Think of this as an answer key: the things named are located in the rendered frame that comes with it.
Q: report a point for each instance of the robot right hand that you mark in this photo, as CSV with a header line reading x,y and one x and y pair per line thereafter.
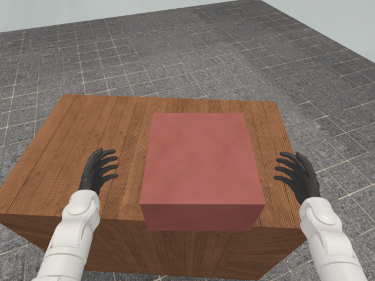
x,y
304,183

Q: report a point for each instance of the robot left forearm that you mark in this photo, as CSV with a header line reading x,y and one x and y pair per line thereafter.
x,y
68,249

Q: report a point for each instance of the carton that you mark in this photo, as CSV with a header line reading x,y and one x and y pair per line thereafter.
x,y
200,174

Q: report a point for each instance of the pedestal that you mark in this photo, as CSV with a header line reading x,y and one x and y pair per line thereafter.
x,y
34,195

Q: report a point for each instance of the robot left hand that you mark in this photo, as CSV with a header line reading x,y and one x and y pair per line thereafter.
x,y
91,178

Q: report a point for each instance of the robot right forearm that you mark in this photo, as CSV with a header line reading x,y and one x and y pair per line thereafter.
x,y
330,248

